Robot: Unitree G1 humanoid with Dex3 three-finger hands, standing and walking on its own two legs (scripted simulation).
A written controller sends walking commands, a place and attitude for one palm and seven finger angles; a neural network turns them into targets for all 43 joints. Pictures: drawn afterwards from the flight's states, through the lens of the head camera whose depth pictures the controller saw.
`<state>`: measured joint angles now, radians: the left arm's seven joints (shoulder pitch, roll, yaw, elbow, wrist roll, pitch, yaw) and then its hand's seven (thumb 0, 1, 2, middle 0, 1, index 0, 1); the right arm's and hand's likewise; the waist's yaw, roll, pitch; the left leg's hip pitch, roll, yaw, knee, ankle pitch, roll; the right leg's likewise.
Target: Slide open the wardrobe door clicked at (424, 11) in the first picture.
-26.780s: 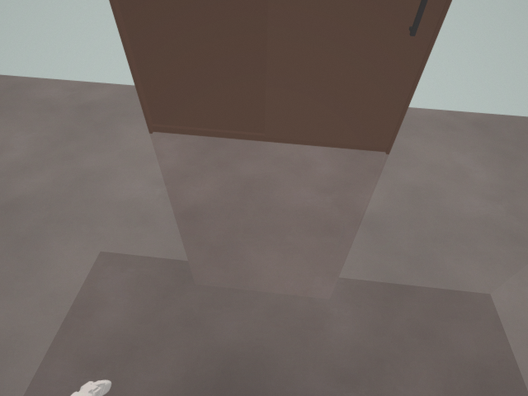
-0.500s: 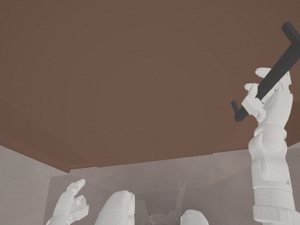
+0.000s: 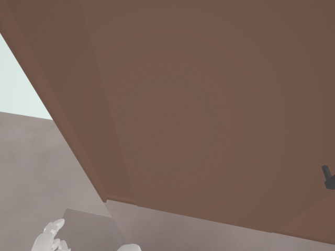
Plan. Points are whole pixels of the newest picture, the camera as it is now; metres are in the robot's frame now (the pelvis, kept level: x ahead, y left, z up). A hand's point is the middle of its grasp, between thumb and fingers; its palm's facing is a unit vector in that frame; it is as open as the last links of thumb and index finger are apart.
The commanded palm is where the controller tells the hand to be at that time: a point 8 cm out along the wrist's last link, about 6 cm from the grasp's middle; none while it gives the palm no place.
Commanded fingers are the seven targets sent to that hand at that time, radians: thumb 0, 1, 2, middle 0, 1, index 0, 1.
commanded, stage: stop walking and hold the door there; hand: right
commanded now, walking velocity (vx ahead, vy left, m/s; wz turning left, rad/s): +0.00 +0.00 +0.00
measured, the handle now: out of the picture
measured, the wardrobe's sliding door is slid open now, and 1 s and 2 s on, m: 0.51 0.51 0.51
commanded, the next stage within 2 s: none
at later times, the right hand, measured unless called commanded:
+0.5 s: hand out of the picture +0.30 -0.39 +0.10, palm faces +0.58 +0.73 -0.36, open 5.9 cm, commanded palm +0.26 -0.41 +0.08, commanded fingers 0.00 -0.90 -0.90 0.45 1.40 0.45 1.40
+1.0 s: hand out of the picture +0.31 -0.40 +0.08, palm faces +0.50 +0.80 -0.33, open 5.5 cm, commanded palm +0.27 -0.41 +0.08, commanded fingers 0.00 -0.90 -0.90 0.45 1.40 0.45 1.40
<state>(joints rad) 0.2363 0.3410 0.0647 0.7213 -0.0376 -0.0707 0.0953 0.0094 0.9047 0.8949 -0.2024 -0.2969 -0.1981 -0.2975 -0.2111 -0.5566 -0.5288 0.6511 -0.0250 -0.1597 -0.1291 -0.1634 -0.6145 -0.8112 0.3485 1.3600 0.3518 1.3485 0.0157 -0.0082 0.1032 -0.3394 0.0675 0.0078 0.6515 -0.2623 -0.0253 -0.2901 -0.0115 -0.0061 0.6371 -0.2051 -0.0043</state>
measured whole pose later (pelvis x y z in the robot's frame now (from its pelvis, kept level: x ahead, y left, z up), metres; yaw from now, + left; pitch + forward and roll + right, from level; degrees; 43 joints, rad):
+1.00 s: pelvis -0.04 -0.05 +0.02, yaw -2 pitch -2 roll -1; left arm 0.22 0.35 0.06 0.76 -0.05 0.01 0.12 0.01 0.90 0.89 -0.20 -0.30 -0.20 -0.30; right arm -0.43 -0.51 -0.44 0.91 0.00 -0.21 -0.05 -0.17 -0.61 -0.87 0.37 1.38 0.44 1.39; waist 0.02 -0.02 0.14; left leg -0.20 0.17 0.07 0.52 -0.26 -0.09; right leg -0.23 -0.01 -0.04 0.48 -0.20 0.01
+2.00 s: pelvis -0.06 -0.06 +0.02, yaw -2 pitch +0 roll +1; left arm 0.25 0.27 -0.02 0.71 -0.07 -0.04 0.11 0.01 0.90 0.89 -0.21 -0.30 -0.20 -0.30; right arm -0.47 -0.48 -0.32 0.82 0.09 -0.10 -0.10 -0.07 -0.73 -0.84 0.31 1.30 0.36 1.40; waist 0.01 0.01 0.07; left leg -0.06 -0.05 0.03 0.36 -0.29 0.04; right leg -0.30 -0.02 -0.02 0.45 -0.15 -0.02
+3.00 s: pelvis -0.09 -0.08 +0.00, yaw -1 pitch +6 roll +2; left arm 0.34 0.25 -0.02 0.72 -0.02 -0.08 0.09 0.01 0.90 0.89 -0.21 -0.30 -0.20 -0.30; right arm -0.53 -0.49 -0.41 0.82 0.01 -0.01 -0.07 -0.01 0.54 -0.21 0.26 1.17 0.27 1.17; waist 0.05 -0.01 -0.06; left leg -0.37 -0.04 0.04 0.65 -0.39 0.02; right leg -0.57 -0.01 -0.03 0.66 -0.20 -0.04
